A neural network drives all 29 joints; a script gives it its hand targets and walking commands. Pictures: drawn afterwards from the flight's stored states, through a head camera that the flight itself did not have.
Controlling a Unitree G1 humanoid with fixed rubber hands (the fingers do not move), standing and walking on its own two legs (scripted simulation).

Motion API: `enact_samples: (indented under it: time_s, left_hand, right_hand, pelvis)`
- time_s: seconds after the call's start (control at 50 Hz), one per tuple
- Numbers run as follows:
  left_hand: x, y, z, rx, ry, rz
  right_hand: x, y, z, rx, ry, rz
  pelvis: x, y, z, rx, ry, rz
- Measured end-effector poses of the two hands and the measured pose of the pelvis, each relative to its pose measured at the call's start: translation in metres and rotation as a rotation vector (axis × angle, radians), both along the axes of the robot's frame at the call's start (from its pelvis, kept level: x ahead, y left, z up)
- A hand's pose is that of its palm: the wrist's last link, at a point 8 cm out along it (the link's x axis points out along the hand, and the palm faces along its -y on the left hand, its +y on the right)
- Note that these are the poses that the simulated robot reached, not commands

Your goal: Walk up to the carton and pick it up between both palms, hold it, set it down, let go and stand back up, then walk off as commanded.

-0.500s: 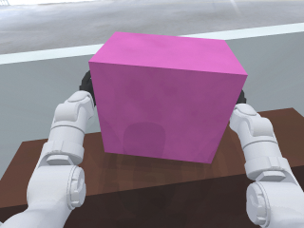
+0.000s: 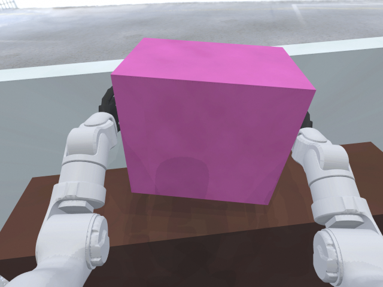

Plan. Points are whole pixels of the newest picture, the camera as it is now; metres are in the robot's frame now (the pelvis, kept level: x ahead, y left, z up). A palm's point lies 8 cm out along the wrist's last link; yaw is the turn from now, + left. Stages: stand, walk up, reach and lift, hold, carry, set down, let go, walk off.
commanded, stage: hold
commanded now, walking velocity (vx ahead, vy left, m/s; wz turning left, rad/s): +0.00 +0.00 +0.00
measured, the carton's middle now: (205, 121) +0.42 -0.02 +0.20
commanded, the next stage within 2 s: none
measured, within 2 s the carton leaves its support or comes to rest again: neither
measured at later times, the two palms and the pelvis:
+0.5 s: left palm (109, 122) +0.38 +0.17 +0.24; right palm (307, 134) +0.36 -0.22 +0.19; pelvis -0.01 +0.00 +0.00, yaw +0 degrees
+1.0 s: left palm (106, 120) +0.37 +0.18 +0.24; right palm (307, 132) +0.36 -0.21 +0.20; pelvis -0.01 +0.00 +0.00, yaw +0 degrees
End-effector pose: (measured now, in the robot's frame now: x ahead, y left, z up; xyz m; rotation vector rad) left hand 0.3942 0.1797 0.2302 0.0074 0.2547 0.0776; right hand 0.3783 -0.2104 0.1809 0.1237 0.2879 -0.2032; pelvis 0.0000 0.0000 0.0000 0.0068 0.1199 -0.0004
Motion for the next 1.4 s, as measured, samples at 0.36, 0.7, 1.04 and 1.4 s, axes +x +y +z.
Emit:
enact_samples:
  time_s: [0.36,0.7,1.04,1.4]
  left_hand:
    - [-0.014,-0.005,0.004,0.004,0.007,0.002]
    - [-0.019,-0.005,0.010,0.012,0.005,0.007]
    - [-0.021,-0.004,0.014,0.016,0.003,0.007]
    - [-0.022,-0.003,0.014,0.016,0.002,0.007]
  right_hand:
    - [-0.013,-0.005,0.006,0.000,0.005,0.003]
    - [-0.015,-0.005,0.015,-0.002,0.002,0.010]
    - [-0.016,-0.004,0.018,-0.004,-0.001,0.013]
    - [-0.017,-0.004,0.019,-0.004,-0.002,0.013]
  pelvis:
    - [-0.010,-0.002,-0.001,0.000,-0.015,-0.001]
    - [-0.012,-0.003,-0.001,0.000,-0.019,-0.001]
    - [-0.013,-0.003,-0.001,0.000,-0.020,-0.002]
    - [-0.013,-0.002,-0.001,0.000,-0.021,-0.002]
